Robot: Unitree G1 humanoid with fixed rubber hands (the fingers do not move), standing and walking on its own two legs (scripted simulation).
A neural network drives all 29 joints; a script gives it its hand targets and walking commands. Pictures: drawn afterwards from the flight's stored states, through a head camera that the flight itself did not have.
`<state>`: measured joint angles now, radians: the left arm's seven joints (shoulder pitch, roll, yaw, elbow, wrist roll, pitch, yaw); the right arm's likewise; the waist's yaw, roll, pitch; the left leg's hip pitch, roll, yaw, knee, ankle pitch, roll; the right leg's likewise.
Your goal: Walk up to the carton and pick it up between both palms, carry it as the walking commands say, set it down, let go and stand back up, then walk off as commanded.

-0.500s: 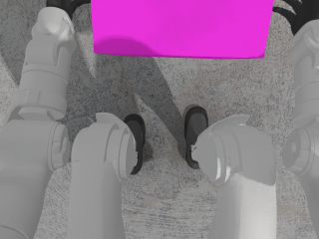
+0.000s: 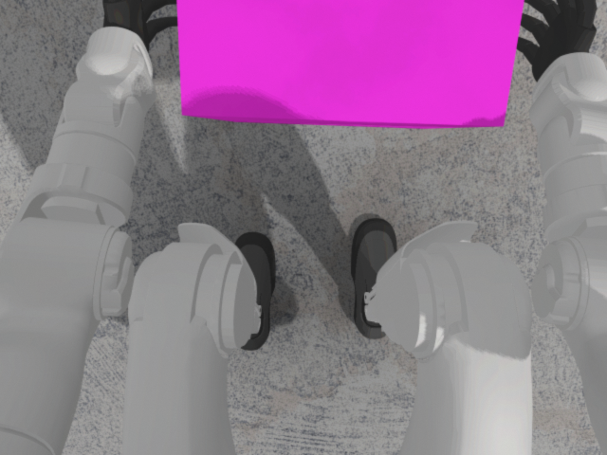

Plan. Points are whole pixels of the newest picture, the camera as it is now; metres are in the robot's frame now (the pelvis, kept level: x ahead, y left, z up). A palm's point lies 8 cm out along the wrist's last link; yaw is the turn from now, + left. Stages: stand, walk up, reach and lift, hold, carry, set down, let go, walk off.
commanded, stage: reach and lift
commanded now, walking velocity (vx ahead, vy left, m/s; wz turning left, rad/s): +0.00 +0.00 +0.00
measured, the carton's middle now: (338, 39) +0.51 -0.05 -0.23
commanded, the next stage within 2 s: none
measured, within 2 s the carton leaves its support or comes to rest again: leaves its support in 1.24 s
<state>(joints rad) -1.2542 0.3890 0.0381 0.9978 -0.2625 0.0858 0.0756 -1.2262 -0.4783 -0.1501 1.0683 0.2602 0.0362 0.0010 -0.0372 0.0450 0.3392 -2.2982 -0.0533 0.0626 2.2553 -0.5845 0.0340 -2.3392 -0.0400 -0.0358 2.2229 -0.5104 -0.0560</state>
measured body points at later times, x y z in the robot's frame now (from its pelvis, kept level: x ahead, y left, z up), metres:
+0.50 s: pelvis +0.00 +0.00 +0.01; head +0.36 -0.03 +0.26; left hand +0.54 +0.14 -0.18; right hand +0.51 -0.24 -0.19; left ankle +0.11 +0.10 -0.32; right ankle +0.13 -0.11 -0.32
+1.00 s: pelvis -0.01 +0.00 +0.01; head +0.35 -0.03 +0.26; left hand +0.53 +0.14 -0.18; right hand +0.51 -0.24 -0.18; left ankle +0.11 +0.10 -0.32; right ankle +0.13 -0.11 -0.32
